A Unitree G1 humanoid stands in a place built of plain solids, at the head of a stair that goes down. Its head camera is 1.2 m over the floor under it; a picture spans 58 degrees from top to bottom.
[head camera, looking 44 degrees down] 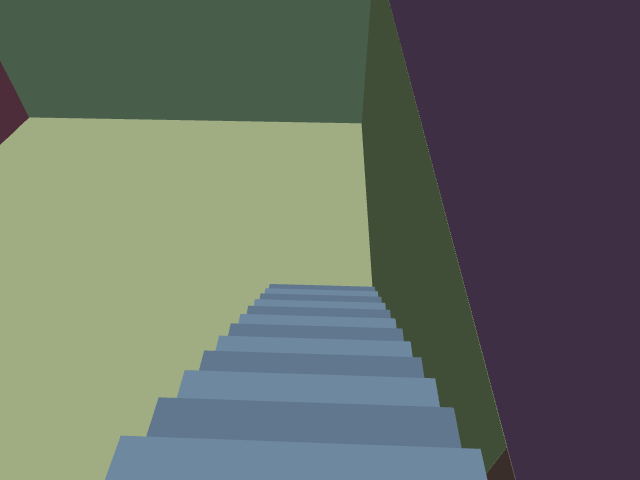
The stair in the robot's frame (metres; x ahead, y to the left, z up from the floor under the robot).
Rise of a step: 0.20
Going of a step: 0.22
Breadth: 1.13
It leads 2 degrees to the right of straight ahead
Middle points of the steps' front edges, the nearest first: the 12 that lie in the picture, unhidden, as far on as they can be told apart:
0.54 0.07 -0.20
0.76 0.06 -0.40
0.99 0.05 -0.59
1.21 0.04 -0.79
1.44 0.03 -0.99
1.66 0.03 -1.19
1.89 0.02 -1.39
2.11 0.01 -1.59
2.33 0.00 -1.78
2.56 -0.01 -1.98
2.78 -0.02 -2.18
3.01 -0.02 -2.38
